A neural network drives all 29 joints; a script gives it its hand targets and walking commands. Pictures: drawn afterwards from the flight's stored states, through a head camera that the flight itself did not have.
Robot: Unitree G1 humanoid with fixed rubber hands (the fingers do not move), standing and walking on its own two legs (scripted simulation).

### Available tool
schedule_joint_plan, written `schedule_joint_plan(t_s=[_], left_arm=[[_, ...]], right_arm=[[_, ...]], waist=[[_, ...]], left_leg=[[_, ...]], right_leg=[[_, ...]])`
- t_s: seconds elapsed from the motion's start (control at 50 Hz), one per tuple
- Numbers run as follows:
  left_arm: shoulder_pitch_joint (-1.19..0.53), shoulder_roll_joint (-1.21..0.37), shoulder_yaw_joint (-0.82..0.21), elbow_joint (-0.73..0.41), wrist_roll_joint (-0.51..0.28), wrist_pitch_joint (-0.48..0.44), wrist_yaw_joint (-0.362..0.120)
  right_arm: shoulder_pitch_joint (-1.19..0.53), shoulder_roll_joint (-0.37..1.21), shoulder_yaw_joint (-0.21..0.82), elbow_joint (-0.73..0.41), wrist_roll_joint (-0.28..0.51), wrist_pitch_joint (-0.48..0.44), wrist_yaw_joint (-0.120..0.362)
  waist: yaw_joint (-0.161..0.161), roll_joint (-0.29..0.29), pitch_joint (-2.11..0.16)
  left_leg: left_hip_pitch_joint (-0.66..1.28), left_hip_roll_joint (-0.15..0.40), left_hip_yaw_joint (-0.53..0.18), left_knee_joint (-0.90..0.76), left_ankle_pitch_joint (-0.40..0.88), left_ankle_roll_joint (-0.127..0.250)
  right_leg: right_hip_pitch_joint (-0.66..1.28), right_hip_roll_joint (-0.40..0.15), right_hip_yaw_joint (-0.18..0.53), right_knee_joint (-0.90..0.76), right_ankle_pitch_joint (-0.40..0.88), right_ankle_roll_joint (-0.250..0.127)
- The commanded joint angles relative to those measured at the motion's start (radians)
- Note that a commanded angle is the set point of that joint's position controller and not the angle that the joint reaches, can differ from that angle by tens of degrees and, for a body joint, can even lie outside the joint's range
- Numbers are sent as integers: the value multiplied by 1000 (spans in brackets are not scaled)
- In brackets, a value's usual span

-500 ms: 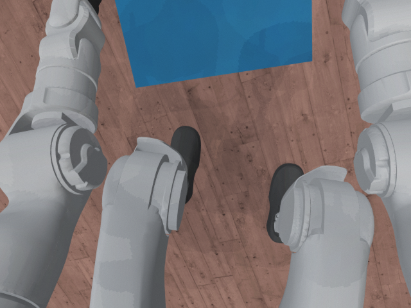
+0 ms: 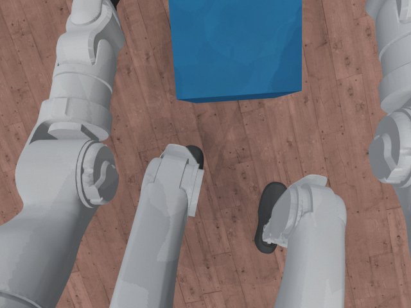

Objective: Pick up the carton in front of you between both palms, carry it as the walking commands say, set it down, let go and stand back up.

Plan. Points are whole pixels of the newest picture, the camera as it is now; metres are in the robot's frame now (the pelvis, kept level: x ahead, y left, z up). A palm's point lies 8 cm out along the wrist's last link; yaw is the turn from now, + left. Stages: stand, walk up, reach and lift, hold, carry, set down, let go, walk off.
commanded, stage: set down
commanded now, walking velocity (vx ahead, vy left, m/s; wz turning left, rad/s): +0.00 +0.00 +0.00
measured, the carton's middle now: (234, 50) +0.52 +0.07 -0.31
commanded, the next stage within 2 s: let go in 0.66 s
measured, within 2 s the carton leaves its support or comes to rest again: neither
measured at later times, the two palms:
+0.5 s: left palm out of the picture +0.52 +0.27 +0.03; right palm out of the picture +0.62 -0.11 +0.03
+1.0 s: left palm out of the picture +0.45 +0.26 +0.14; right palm out of the picture +0.52 -0.14 +0.14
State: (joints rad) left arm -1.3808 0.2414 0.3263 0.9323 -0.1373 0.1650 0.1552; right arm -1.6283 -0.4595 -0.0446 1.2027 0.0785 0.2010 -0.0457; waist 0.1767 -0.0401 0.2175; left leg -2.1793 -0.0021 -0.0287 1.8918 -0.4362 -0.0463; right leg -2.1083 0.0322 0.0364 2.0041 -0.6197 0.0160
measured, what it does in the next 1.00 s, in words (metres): rises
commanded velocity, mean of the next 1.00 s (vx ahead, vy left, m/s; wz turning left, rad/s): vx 0.00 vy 0.00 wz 0.00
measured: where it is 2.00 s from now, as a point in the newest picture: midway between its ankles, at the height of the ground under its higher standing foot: (226, 210)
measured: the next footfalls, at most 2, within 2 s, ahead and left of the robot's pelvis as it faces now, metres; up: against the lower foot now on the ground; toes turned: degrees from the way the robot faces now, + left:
none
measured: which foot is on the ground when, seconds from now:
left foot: down 0.00-1.00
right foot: down 0.00-1.00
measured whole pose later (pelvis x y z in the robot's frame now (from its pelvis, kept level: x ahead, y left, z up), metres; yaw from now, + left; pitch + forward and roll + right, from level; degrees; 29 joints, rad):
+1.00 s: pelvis +0.06 +0.02 +0.25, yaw -3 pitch +40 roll -2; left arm -0.65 0.16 0.32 0.56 0.11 0.18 -0.10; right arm -0.82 -0.15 -0.26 0.67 -0.15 0.21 -0.10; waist 0.12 -0.02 -0.05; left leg -1.38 0.02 -0.02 0.93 -0.24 -0.01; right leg -1.31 0.05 0.08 0.96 -0.34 0.04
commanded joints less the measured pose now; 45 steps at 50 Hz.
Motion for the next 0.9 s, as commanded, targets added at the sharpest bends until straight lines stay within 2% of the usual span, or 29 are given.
schedule_joint_plan(t_s=[0.0,0.12,0.24,0.38,0.5,0.62,0.68,0.78,0.84,0.88], left_arm=[[-202,88,27,-125,26,-9,-8],[-117,126,65,-229,39,14,-13],[-28,129,77,-317,34,49,-36],[34,96,89,-343,54,71,-69],[55,73,102,-350,88,69,-78],[79,45,122,-339,123,65,-84],[114,22,128,-333,154,55,-99],[281,14,115,-373,212,33,-152],[426,23,80,-428,241,14,-197],[504,46,53,-466,252,5,-225]], right_arm=[[-252,-109,-39,-111,-29,-17,7],[-227,-76,-10,-244,-19,13,13],[-172,-51,-15,-352,-33,57,18],[-89,-36,-71,-357,-81,78,35],[-58,-35,-105,-334,-105,68,56],[-40,-23,-127,-297,-125,55,80],[13,2,-158,-282,-155,44,85],[210,80,-220,-364,-213,25,49],[380,162,-241,-481,-238,12,3],[478,207,-237,-569,-238,3,-29]], waist=[[35,-49,-1143],[81,-143,-1330],[77,-195,-1425],[52,-162,-1367],[54,-124,-1331],[61,-123,-1266],[46,-117,-1243],[20,-95,-1330],[5,-76,-1360],[3,-59,-1336]], left_leg=[[771,-37,134,-149,280,-21],[797,-55,160,-233,386,-10],[802,-70,173,-333,464,-8],[873,-69,172,-468,489,-17],[998,-65,166,-592,508,-22],[1077,-58,157,-718,500,-22],[1116,-57,152,-770,496,-22],[1279,-60,148,-839,602,-11],[1374,-61,138,-882,656,-1],[1430,-62,131,-914,661,6]], right_leg=[[356,53,-93,-251,134,-24],[575,68,-91,-326,274,-7],[741,82,-84,-421,405,7],[784,85,-79,-564,436,10],[823,84,-73,-696,435,11],[887,78,-65,-820,431,14],[918,76,-65,-877,441,17],[1039,86,-67,-968,567,27],[1132,86,-59,-1026,650,33],[1175,84,-55,-1065,659,38]])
